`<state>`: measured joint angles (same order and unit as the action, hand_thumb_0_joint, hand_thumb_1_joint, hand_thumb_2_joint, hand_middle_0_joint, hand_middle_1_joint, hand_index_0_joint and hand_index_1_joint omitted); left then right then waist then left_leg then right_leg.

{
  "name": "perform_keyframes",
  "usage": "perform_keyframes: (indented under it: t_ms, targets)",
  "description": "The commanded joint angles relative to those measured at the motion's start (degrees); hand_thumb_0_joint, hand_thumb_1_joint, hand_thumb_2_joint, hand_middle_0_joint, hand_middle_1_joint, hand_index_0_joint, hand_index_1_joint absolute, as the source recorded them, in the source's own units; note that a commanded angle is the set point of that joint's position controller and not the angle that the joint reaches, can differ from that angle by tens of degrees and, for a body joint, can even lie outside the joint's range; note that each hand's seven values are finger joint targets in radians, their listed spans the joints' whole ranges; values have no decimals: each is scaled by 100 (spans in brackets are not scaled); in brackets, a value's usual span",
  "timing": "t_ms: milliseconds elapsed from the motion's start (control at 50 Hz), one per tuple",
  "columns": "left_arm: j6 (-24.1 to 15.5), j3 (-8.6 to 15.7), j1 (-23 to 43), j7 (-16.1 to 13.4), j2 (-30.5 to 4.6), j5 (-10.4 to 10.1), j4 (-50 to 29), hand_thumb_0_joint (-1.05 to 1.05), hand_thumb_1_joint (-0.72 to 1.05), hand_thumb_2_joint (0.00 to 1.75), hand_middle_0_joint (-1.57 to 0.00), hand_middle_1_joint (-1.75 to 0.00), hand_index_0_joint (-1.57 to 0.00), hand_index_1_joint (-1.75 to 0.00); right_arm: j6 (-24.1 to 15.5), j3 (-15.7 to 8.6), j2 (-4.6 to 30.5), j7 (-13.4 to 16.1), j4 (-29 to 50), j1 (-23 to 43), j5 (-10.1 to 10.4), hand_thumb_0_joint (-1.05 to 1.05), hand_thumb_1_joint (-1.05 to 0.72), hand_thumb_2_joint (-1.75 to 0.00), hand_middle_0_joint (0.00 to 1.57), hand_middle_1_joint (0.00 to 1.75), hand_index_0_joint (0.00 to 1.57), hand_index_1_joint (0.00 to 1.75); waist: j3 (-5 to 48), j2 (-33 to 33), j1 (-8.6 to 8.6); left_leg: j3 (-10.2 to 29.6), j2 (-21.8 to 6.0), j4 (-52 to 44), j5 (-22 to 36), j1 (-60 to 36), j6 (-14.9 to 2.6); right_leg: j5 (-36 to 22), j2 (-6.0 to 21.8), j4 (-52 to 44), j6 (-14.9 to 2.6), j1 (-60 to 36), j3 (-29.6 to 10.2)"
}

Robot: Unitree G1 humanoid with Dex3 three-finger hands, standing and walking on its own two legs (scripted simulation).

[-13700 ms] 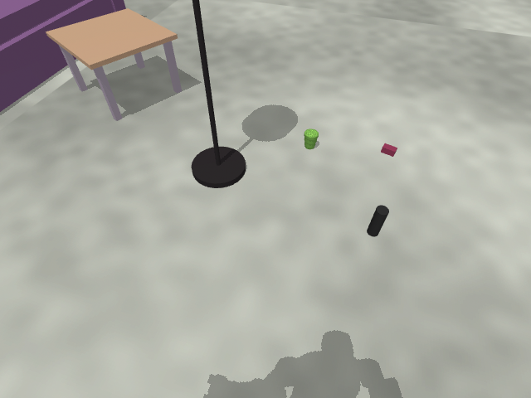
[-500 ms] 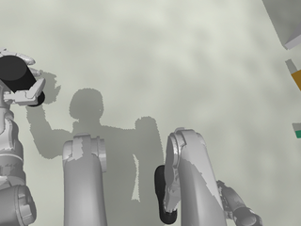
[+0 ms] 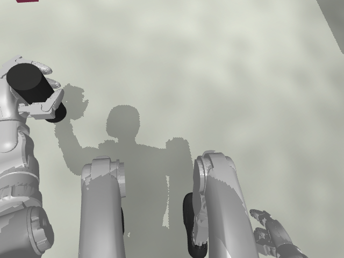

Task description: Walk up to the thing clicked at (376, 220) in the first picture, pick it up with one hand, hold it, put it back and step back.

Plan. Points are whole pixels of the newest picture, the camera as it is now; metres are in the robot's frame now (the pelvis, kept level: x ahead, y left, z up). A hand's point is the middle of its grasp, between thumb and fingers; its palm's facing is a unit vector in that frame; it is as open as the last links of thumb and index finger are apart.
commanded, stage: settle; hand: left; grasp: from the side
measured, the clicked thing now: (42, 97) +0.45 +0.27 -0.05
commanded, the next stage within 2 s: lift in 0.42 s
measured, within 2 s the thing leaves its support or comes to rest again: neither
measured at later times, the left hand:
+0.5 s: hand (37, 87) +0.45 +0.26 +0.00, palm faces +0.21 -0.98 -0.04, open 7.4 cm
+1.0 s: hand (22, 78) +0.43 +0.25 +0.07, palm faces +0.18 -0.98 -0.03, open 7.4 cm
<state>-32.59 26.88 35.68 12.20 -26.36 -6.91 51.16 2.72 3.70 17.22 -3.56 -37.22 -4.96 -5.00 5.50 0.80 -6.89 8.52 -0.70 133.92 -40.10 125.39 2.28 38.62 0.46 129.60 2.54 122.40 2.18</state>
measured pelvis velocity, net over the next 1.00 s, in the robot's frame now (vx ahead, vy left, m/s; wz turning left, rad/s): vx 0.00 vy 0.00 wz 0.04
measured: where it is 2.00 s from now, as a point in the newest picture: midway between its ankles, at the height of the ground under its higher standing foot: (155, 242)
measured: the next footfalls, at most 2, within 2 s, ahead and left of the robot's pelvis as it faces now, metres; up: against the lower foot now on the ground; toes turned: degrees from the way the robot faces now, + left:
none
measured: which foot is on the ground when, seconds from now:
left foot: down 0.00-1.00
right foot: down 0.00-1.00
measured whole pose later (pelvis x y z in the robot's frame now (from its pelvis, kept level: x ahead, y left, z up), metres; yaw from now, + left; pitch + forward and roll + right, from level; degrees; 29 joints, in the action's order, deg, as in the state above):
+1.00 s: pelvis +0.00 +0.00 +0.07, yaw +2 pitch +32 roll -4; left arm -26.6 23.8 30.8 12.2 -21.4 -8.7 41.8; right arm 0.9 1.2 15.5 -1.4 -36.8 -7.7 -1.7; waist 9.7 -0.8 -4.9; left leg 5.9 -1.0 121.4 -38.6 115.3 1.7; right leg 37.8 1.4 118.5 2.1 113.0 1.1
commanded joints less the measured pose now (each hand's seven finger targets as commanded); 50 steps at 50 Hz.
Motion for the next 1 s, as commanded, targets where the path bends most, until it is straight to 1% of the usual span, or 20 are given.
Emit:
perform_keyframes:
  t_ms: [0, 160, 220, 260, 300, 340, 380, 480, 500, 540, 580, 620, 720, 780, 800, 820, 840, 940, 960, 980]
  targets:
    - [-505, 272, 1920, 17, -1470, -151, -1430, 0, 27, 126, -130, -138, -130, -140, -123, -506, 1177, 101, 287, -709, 37, 0, -89, -90, 20, 30, 20, 30, 3931, -1085, 34, -611, 42, -1661, 778, -2532, -343, -923, -144, -1455, -442, -2196, 349]
    - [-500, 253, 2014, -38, -1409, -93, -1412, 0, 28, 130, -132, -141, -132, -143, -164, -535, 1135, 119, 252, -762, 59, 0, -89, -90, 20, 30, 20, 30, 3937, -1171, 62, -602, 50, -1834, 892, -2753, -316, -985, -110, -1491, -465, -2169, 340]
    - [-506, 151, 2185, -54, -1268, -90, -1416, 0, 31, 130, -132, -141, -132, -143, -188, -539, 1117, 121, 230, -736, 61, 0, -89, -90, 20, 30, 20, 30, 3810, -1213, -4, -582, 52, -1906, 802, -2787, -318, -916, -99, -1525, -477, -2026, 341]
    - [-489, 278, 1997, -92, -1365, -63, -1285, 0, 32, 131, -131, -141, -131, -143, -181, -541, 1132, 125, 226, -783, 58, 0, -89, -90, 20, 30, 20, 30, 3907, -1194, 59, -588, 54, -1923, 930, -2914, -313, -1003, -89, -1543, -468, -2121, 339]
    - [-515, 239, 2031, -101, -1370, -16, -1237, 0, 30, 134, -132, -143, -132, -145, -174, -557, 1107, 122, 168, -832, 57, 0, -89, -90, 20, 30, 20, 30, 3728, -1106, 13, -596, 57, -1970, 742, -2778, -318, -823, -98, -1606, -467, -2051, 330]
    - [-527, 128, 2194, -92, -1312, -11, -1376, 0, 30, 132, -132, -142, -131, -143, -182, -562, 1086, 123, 233, -761, 40, 0, -89, -90, 20, 30, 20, 30, 3955, -1187, 49, -639, 66, -1979, 735, -2860, -328, -840, -103, -1662, -469, -2190, 301]
    - [-501, 207, 2074, -88, -1288, -26, -1277, 0, 34, 133, -129, -140, -129, -142, -194, -565, 1119, 117, 227, -826, 74, 0, -88, -90, 20, 30, 20, 30, 3903, -1240, 9, -560, 55, -2084, 838, -3020, -296, -922, -82, -1584, -481, -2065, 360]
    - [-523, 146, 2252, -108, -1281, -33, -1218, 0, 31, 133, -131, -142, -131, -143, -223, -552, 1082, 124, 210, -786, 80, 0, -89, -90, 20, 30, 20, 30, 3773, -1163, 0, -581, 70, -2117, 592, -2911, -318, -712, -86, -1686, -479, -2021, 326]
    - [-535, 193, 2246, -115, -1292, -34, -1301, 0, 32, 125, -135, -145, -138, -142, -226, -563, 1085, 124, 217, -825, 72, 0, -92, -90, 20, 30, 20, 30, 3911, -1171, 4, -590, 72, -2101, 720, -2989, -316, -832, -80, -1700, -472, -2101, 323]
    - [-526, 231, 2084, -90, -1367, -14, -1311, 0, 30, 122, -133, -145, -136, -143, -212, -575, 1099, 129, 209, -872, 68, 0, -92, -90, 20, 30, 20, 30, 4136, -1293, 95, -596, 70, -2138, 980, -3235, -286, -1014, -72, -1664, -485, -2221, 311]
    - [-510, 145, 2222, -28, -1239, -65, -1448, 0, 26, 122, -133, -144, -136, -142, -220, -573, 1115, 129, 217, -885, 90, 0, -92, -90, 20, 30, 20, 30, 4226, -1334, 14, -555, 68, -2159, 1189, -3364, -280, -1200, -45, -1613, -488, -2231, 329]
    - [-480, 281, 2122, -9, -1376, -101, -1492, 0, 26, 121, -133, -144, -136, -142, -229, -592, 1085, 143, 251, -880, 110, 0, -92, -90, 20, 30, 20, 30, 4262, -1234, 100, -624, 79, -2176, 1070, -3296, -305, -1101, -57, -1744, -472, -2377, 277]
    - [-377, 153, 2053, 71, -1292, -150, -1824, 0, 25, 121, -131, -143, -135, -141, -238, -627, 1064, 184, 329, -834, 178, 0, -92, -90, 20, 30, 20, 30, 4118, -1291, 126, -592, 80, -2474, 688, -3340, -307, -781, -41, -1941, -480, -2402, 269]
    - [-291, 158, 1992, 81, -1182, -315, -2005, 0, 26, 122, -131, -143, -134, -141, -267, -648, 1020, 212, 346, -843, 228, 0, -92, -90, 20, 30, 20, 30, 4189, -1081, 122, -678, 101, -2495, 553, -3211, -348, -688, -54, -2172, -451, -2694, 204]
    - [-243, 218, 1786, 77, -1171, -323, -1958, 0, 25, 123, -132, -144, -135, -142, -269, -658, 1014, 227, 350, -873, 243, 0, -92, -90, 20, 30, 20, 30, 4222, -981, 187, -688, 98, -2525, 689, -3274, -347, -802, -50, -2227, -447, -2810, 191]
    - [-197, 85, 1717, 84, -1105, -290, -2039, 0, 23, 122, -131, -144, -134, -141, -272, -668, 1008, 244, 339, -871, 259, 0, -91, -90, 20, 30, 20, 30, 4134, -1053, 187, -675, 94, -2614, 685, -3371, -342, -786, -47, -2272, -459, -2718, 189]
    - [-165, 54, 1763, 69, -1144, -285, -2301, 0, 24, 123, -131, -144, -134, -142, -287, -686, 993, 247, 398, -873, 260, 0, -92, -90, 20, 30, 20, 30, 4306, -1046, 181, -694, 99, -2630, 738, -3394, -354, -831, -50, -2367, -455, -2916, 152]
    - [92, -64, 1509, -37, -965, -362, -2709, 0, 27, 123, -131, -144, -135, -141, -322, -714, 934, 331, 503, -804, 388, 0, -91, -90, 20, 30, 20, 30, 4088, -985, 223, -595, 72, -3055, 476, -3666, -359, -626, -42, -2733, -460, -2963, 132]
    - [151, -131, 1423, -56, -808, -395, -2764, 0, 27, 123, -130, -143, -134, -141, -345, -714, 905, 339, 549, -754, 402, 0, -90, -90, 20, 30, 20, 30, 4029, -913, 214, -582, 62, -3136, 434, -3687, -363, -602, -43, -2817, -454, -3027, 126]
    - [190, -104, 1382, -72, -891, -404, -2907, 0, 28, 124, -131, -144, -134, -141, -358, -717, 907, 354, 530, -759, 431, 0, -91, -90, 20, 30, 20, 30, 4000, -936, 256, -561, 53, -3203, 400, -3757, -360, -580, -39, -2866, -460, -3027, 113]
